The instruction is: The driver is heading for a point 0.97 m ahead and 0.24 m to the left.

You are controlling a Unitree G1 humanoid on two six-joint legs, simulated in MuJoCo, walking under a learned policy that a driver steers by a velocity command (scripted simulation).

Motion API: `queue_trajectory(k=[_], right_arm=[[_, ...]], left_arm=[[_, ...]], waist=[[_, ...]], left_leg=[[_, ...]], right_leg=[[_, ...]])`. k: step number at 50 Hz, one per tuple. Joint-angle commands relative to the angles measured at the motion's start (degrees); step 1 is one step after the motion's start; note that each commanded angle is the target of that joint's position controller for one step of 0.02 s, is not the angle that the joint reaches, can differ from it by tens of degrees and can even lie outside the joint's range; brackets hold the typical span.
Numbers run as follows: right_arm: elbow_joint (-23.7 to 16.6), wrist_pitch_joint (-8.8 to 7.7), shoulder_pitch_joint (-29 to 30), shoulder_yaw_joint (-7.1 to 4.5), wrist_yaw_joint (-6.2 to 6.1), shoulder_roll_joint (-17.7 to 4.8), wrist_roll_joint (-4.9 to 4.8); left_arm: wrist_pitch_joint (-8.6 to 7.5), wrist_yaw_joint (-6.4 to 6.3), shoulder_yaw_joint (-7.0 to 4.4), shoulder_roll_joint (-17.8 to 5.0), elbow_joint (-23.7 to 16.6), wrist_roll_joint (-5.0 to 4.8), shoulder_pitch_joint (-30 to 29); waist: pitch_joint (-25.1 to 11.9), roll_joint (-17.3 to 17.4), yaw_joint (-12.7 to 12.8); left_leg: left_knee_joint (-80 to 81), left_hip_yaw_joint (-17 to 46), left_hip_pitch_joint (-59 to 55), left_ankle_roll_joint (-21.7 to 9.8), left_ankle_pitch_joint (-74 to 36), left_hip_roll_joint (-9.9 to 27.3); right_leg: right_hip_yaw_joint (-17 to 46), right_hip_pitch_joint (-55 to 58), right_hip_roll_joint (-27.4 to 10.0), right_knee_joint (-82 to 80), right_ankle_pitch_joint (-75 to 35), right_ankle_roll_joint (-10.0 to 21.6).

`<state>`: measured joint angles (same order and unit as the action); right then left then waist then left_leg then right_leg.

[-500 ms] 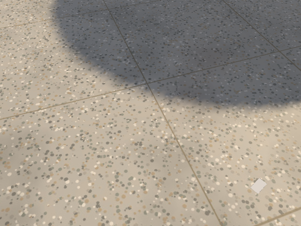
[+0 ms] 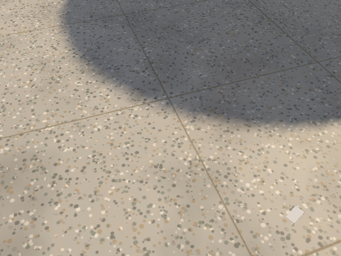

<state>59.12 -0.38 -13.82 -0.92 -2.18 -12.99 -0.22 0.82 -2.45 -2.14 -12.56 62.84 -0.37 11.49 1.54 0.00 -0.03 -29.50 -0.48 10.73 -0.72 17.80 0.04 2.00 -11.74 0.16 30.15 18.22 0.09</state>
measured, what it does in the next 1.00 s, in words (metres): walks ahead: left foot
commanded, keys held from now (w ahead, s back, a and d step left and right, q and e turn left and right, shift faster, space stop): w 0.86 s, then w+q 0.14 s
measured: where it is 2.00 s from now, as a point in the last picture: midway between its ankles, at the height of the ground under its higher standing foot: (171, 190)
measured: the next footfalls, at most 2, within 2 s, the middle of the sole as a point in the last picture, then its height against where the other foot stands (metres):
left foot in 0.62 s outside the picture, level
right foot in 1.14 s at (204, 209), level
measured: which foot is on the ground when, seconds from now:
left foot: down 0.00-0.18, up 0.20-0.60, down 0.62-1.00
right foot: down 0.00-0.62, up 0.64-1.00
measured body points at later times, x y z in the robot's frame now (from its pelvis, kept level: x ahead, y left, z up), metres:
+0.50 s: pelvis +0.16 -0.02 +0.00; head +0.19 -0.02 +0.45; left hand +0.05 +0.22 -0.14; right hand +0.38 -0.24 -0.11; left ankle +0.34 +0.13 -0.70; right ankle +0.01 -0.12 -0.74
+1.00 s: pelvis +0.44 +0.03 +0.01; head +0.46 +0.03 +0.46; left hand +0.63 +0.28 -0.09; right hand +0.42 -0.24 -0.13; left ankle +0.38 +0.11 -0.74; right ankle +0.64 -0.15 -0.68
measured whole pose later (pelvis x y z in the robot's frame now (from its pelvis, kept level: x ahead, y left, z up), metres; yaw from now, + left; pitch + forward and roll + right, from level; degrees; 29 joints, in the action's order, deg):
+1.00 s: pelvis +0.44 +0.03 +0.01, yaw +2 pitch +1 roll +2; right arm 57.9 -5.1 -21.8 -2.4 0.1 -13.5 -0.6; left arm -5.2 -0.4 -3.1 -15.0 50.5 -0.4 2.8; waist 0.5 -2.0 -4.8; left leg -11.8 -1.6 1.6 -3.8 11.5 -4.6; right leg 3.3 -38.3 -7.3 37.4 -3.3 -0.6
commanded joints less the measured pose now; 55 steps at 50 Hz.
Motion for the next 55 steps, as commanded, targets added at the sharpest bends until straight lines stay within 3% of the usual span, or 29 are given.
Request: queue_trajectory(k=[1,3,4,6,7,8,9,10,11,12,14,16,18,21,26,28,30,31,32,33,34,35,36,38,41,45,48,51,55], right_arm=[[-1.7,-0.88,-3.0,-1.98,-0.41,-9.0,-0.79],[-0.7,-2.05,-6.5,-3.07,-0.06,-11.5,-1.33],[-0.9,-2.41,-6.4,-3.35,0.06,-11.9,-1.38],[-2.7,-2.81,-2.1,-3.20,0.53,-11.2,-1.48],[-4.0,-2.68,1.6,-3.06,0.80,-10.8,-1.97],[-5.1,-2.69,3.5,-2.84,0.98,-9.8,-1.96],[-6.1,-3.09,5.0,-1.98,1.30,-6.7,-1.38],[-8.6,-4.14,5.7,-1.45,1.15,-4.2,-1.15],[-8.9,-4.98,6.5,-1.94,1.10,-6.2,-2.06],[-8.4,-5.60,4.9,-2.02,1.67,-6.4,-2.92],[-7.7,-6.44,4.7,-2.40,2.43,-6.8,-2.16],[-8.2,-6.41,6.6,-2.80,3.25,-6.6,-1.34],[-9.2,-5.75,9.0,-2.19,3.85,-4.3,-1.10],[-12.8,-5.37,17.8,-0.82,4.00,-2.0,-1.11],[-15.5,-5.21,22.0,-1.10,4.77,-5.0,-1.71],[-15.0,-5.43,17.9,-2.21,4.94,-7.4,-1.54],[-10.4,-5.03,2.3,-4.61,4.35,-11.1,-1.79],[-8.1,-4.63,-7.8,-5.68,3.71,-14.5,-1.25],[-6.5,-4.55,-11.7,-6.14,4.17,-18.2,-0.33],[-6.6,-4.77,-9.2,-4.63,4.32,-12.6,-0.59],[-7.4,-5.28,-3.2,-3.91,4.22,-10.2,-0.67],[-8.6,-5.83,2.1,-3.38,4.35,-8.7,-0.38],[-8.9,-6.26,4.9,-2.98,4.68,-7.2,0.26],[-8.0,-6.60,5.7,-2.38,4.99,-5.2,0.82],[-6.2,-6.74,2.5,-2.61,4.13,-7.1,0.44],[-5.1,-6.05,-2.5,-2.98,2.46,-9.0,0.14],[-4.4,-5.49,-6.2,-3.23,1.84,-10.1,-0.48],[-3.5,-4.78,-9.7,-3.40,1.58,-10.2,-1.07],[-3.8,-3.60,-9.9,-4.27,1.01,-11.3,-1.22]], left_arm=[[-1.59,0.01,-0.88,-5.5,-2.4,-0.34,-0.6],[-3.60,0.94,-0.35,-2.9,-3.3,-0.59,-1.6],[-4.30,1.46,-0.35,-3.0,-3.6,-0.77,-2.0],[-5.18,2.15,-0.31,-2.6,-3.1,-1.36,0.5],[-5.47,2.21,-0.45,-2.5,-1.4,-1.48,4.7],[-5.47,2.12,-1.08,-3.8,0.8,-1.12,9.1],[-5.50,1.91,-2.05,-6.9,2.6,-0.78,15.7],[-5.82,2.38,-3.69,-14.0,3.5,-1.02,22.6],[-6.80,2.75,-2.63,-11.6,2.9,0.11,21.2],[-7.60,2.76,-1.62,-8.1,1.5,0.04,17.6],[-7.86,3.24,-0.86,-6.6,-0.2,-0.26,13.7],[-6.97,3.10,0.23,-3.9,-0.4,0.15,14.5],[-6.18,2.31,0.36,-4.7,-0.7,0.37,15.6],[-5.81,1.26,0.11,-7.5,-1.8,0.60,15.5],[-5.89,1.05,-0.89,-9.1,-1.0,-0.82,17.9],[-5.35,1.09,-1.48,-10.3,-1.6,-0.45,16.4],[-4.26,1.16,-1.53,-10.1,-2.5,0.35,14.8],[-4.13,1.30,-0.69,-8.2,-4.0,1.23,15.2],[-5.44,2.19,1.85,1.9,-4.3,0.71,23.5],[-7.27,2.58,0.61,-3.6,-4.2,-0.98,18.8],[-8.33,2.67,-0.53,-7.5,-6.7,-2.59,12.2],[-8.75,2.15,-0.64,-8.1,-7.6,-2.47,8.9],[-8.48,1.60,-1.20,-7.9,-7.7,-1.64,7.7],[-6.92,1.35,-1.38,-5.6,-7.5,-0.99,10.2],[-5.55,1.13,-1.60,-5.0,-9.3,-0.56,6.7],[-5.93,1.39,-1.80,-5.6,-13.4,0.42,-4.0],[-6.61,2.06,-1.35,-4.9,-15.4,0.05,-10.8],[-7.15,2.99,-0.96,-5.0,-17.1,-0.47,-15.9],[-8.28,3.76,-1.80,-8.4,-18.1,-0.88,-14.7]], waist=[[6.4,4.0,-1.0],[6.4,9.8,-1.7],[7.0,10.2,-1.5],[7.3,9.1,1.4],[7.2,8.4,4.0],[6.2,5.9,5.5],[3.0,-2.6,7.3],[0.8,-17.4,8.6],[2.3,-12.8,7.3],[4.8,-7.4,4.9],[5.0,-3.7,2.9],[4.0,-4.4,2.6],[3.9,-4.7,2.9],[6.4,-4.5,4.3],[7.6,-5.7,3.1],[3.4,-6.7,-0.2],[-6.7,-7.1,-8.2],[-13.8,-1.7,-11.2],[-24.2,16.2,-5.7],[-20.6,11.7,-7.3],[-10.1,9.3,-5.8],[-6.2,3.0,-3.8],[-3.6,1.2,-1.8],[-3.1,3.5,1.3],[0.2,3.2,1.8],[2.4,1.7,-0.7],[2.8,1.8,-2.9],[3.3,2.3,-4.5],[1.6,4.8,-1.8]], left_leg=[[11.7,9.8,5.4,-6.0,27.9,6.0],[18.0,22.4,2.2,-10.9,31.2,14.8],[19.9,26.4,3.9,-12.7,30.1,17.7],[19.2,23.3,7.5,-11.6,25.8,16.8],[16.8,17.9,12.2,-9.3,22.2,13.4],[11.4,12.4,15.9,-7.0,15.9,9.1],[-3.2,4.9,21.3,-3.8,8.1,4.0],[-20.8,-2.8,31.7,-0.7,8.9,-2.3],[-33.0,3.0,37.0,-1.2,14.4,-0.9],[-38.6,5.6,41.0,-2.5,10.0,1.7],[-37.7,4.4,42.8,-3.7,0.5,5.1],[-33.0,2.3,39.0,-2.8,-4.5,6.6],[-27.4,-0.1,36.4,-0.9,-8.0,6.2],[-12.6,-2.8,28.8,0.5,-15.1,3.9],[-2.2,-1.9,23.4,-2.2,-18.2,2.5],[-1.7,-2.6,16.9,-4.2,-15.9,0.6],[-2.2,-4.4,-3.0,-7.0,-14.1,-2.4],[-3.4,7.4,-20.7,-10.2,-10.0,7.5],[6.9,38.6,-36.9,-20.5,6.9,22.2],[15.1,45.7,-33.0,-18.7,12.7,21.1],[15.7,36.4,-24.0,-15.7,8.7,19.7],[16.8,28.4,-14.5,-14.3,0.4,17.7],[17.8,22.0,-6.9,-13.3,-6.9,15.5],[20.6,15.5,-0.3,-12.7,-10.2,12.6],[24.0,11.4,3.2,-13.9,-11.8,12.1],[24.9,9.5,0.3,-13.0,-14.1,11.1],[23.8,7.7,-0.7,-11.5,-15.3,9.5],[20.8,9.0,-4.3,-11.2,-15.0,10.5],[14.1,13.0,-9.0,-9.5,-18.4,13.2]], right_leg=[[-1.6,-9.9,1.1,-0.4,17.5,2.9],[-4.5,-13.7,1.3,9.0,8.2,2.5],[-3.4,-13.3,-0.3,12.1,6.4,3.1],[-3.6,-8.1,-1.1,6.9,8.4,5.0],[-4.6,0.8,-0.4,-1.6,5.3,5.8],[-4.1,8.8,0.6,-5.3,0.1,5.2],[7.1,16.7,-6.5,-10.2,2.8,6.6],[29.4,23.2,-18.3,-18.9,9.6,13.5],[37.6,21.5,-22.7,-20.6,10.3,17.2],[32.9,21.7,-21.6,-19.9,7.7,16.3],[21.8,21.4,-17.7,-20.3,-1.4,12.3],[13.1,19.2,-14.1,-20.9,-14.6,10.0],[8.2,16.5,-12.4,-21.9,-20.5,10.2],[3.6,8.3,-10.3,-24.8,-20.2,9.9],[2.0,12.9,-14.0,-24.5,-24.0,9.1],[0.7,16.9,-14.9,-17.9,-40.6,7.7],[-2.3,13.7,-11.8,1.0,-54.4,5.3],[-3.3,0.0,-9.0,18.8,-38.1,3.8],[-1.1,-19.6,3.3,40.6,7.5,0.5],[6.4,-25.9,1.8,48.5,12.9,1.8],[4.7,-30.4,-1.2,50.2,8.7,3.1],[3.8,-27.6,-4.5,47.5,2.8,3.5],[3.0,-24.4,-6.6,44.2,-0.7,3.4],[3.4,-18.5,-8.7,39.8,-3.0,3.4],[2.0,-21.5,-9.8,33.1,-5.5,2.0],[1.2,-27.6,-9.3,17.7,-18.0,-0.1],[-0.5,-24.4,-6.2,6.5,-24.3,-1.0],[-0.4,-22.8,-4.4,0.9,-23.9,-1.4],[0.5,-16.3,-3.0,-3.9,-17.2,0.1]])
Keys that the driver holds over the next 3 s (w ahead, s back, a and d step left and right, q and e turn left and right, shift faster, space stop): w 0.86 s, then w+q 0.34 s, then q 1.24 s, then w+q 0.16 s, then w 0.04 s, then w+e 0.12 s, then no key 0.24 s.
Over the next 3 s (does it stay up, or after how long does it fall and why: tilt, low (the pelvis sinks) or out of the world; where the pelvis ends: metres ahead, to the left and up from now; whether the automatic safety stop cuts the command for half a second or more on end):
stays up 0.85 0.17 -0.01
